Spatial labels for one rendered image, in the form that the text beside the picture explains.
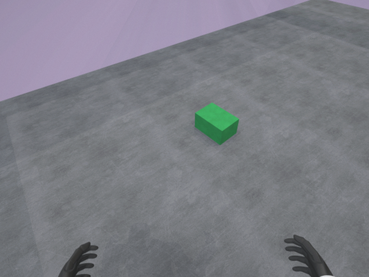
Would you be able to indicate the robot right hand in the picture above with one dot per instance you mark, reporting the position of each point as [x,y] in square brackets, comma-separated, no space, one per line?
[316,265]

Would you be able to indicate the robot left hand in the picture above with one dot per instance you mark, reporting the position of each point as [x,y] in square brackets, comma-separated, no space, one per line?
[73,265]

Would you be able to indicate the carton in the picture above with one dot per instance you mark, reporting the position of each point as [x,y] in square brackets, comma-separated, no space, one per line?
[216,123]

